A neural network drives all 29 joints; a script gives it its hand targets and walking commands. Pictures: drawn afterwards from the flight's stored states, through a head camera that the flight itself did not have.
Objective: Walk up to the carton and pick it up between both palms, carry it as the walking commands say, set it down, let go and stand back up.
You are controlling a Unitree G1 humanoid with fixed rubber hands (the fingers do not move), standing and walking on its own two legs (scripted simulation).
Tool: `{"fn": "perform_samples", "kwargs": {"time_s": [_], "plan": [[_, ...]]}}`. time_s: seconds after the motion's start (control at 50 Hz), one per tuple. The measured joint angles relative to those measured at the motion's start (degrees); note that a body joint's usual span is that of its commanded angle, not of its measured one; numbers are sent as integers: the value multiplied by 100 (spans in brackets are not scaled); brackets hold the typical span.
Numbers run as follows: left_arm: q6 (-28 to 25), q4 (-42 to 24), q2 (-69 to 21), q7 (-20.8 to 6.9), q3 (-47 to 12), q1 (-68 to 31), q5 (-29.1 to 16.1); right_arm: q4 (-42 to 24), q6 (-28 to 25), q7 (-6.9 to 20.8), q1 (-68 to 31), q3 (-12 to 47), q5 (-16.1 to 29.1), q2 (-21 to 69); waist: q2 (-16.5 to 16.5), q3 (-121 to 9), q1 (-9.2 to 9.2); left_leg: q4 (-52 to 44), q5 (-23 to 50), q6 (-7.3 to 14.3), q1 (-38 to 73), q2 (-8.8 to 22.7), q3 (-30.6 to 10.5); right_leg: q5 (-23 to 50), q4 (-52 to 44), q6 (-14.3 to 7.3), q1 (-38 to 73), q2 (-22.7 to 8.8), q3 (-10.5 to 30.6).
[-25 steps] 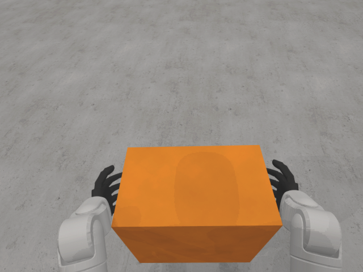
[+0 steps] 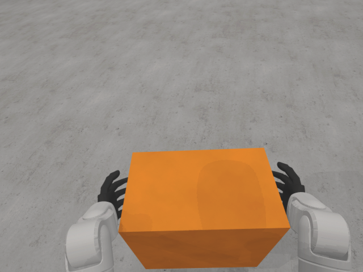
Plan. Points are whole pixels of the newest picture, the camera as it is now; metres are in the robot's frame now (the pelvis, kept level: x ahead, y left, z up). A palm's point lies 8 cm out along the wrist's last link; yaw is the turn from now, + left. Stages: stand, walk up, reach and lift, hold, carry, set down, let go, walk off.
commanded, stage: carry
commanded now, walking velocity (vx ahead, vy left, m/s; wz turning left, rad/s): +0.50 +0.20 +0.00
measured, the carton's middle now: (199, 214) +0.26 +0.01 +0.00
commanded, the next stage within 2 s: none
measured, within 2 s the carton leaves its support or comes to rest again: neither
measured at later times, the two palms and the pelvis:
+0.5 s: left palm (111, 109) +0.56 +0.27 +0.07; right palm (232, 112) +0.52 -0.09 +0.07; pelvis +0.30 +0.12 -0.01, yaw -3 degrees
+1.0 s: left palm (106, 62) +0.85 +0.38 +0.07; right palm (196, 59) +0.85 +0.02 +0.06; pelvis +0.60 +0.21 -0.03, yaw -3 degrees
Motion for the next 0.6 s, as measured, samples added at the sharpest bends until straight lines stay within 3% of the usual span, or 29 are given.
{"fn": "perform_samples", "kwargs": {"time_s": [0.12, 0.2, 0.24, 0.28, 0.32, 0.36, 0.5, 0.56, 0.6], "plan": [[-34, -292, 31, -49, 23, -74, -111, -468, -29, 1, 72, 14, -39, 67, -45, 184, -39, -1770, 769, -20, -65, 26, 367, -248, -529, 489, 898, -348, 5], [36, -387, 91, -77, -11, -138, -63, -523, 35, -13, -23, 9, -7, 57, -23, 135, -115, -2606, 706, 161, 642, -88, 704, -1054, 381, 800, 1048, -596, 188], [23, -155, 327, -116, -4, -289, -72, -252, -101, -69, -103, -1, -57, 220, -254, 118, -253, -2148, 797, 256, 567, -218, 833, -1398, 1896, 628, 468, -799, 593], [54, 112, 471, -171, 35, -380, -105, -50, -139, -165, -104, 7, -132, 351, -305, 170, -263, -2027, 400, 307, 671, -215, 895, -1596, 3442, 430, -375, -510, 1001], [81, 253, 443, -190, 41, -384, -117, -47, -120, -192, 23, -32, -175, 405, -293, 200, -239, -2254, 254, 309, 920, -214, 936, -1461, 4045, 297, -1021, -257, 975], [54, 238, 359, -192, 11, -319, -97, -155, -128, -192, 174, -79, -129, 407, -295, 213, -246, -2567, 237, 308, 1210, -268, 972, -1256, 3810, 218, -1442, -119, 822], [-124, -156, 200, -193, -85, -76, -48, -543, -207, -139, 352, -70, 12, 315, -192, 115, -395, -3061, -232, 331, 2166, -532, 996, -307, 1577, 79, -1788, 126, 320], [-97, -149, 184, -194, -115, -57, -15, -537, -141, -123, 343, -41, 9, 241, -99, -42, -393, -2672, -802, 271, 2459, -588, 937, 22, 848, 48, -1405, 191, 36], [-139, 38, 109, -187, -163, -131, 55, -432, -97, -111, 279, -56, 25, 86, 71, -150, -327, -1748, -1221, 264, 2265, -462, 780, 390, 984, -242, -1268, 201, -94]]}}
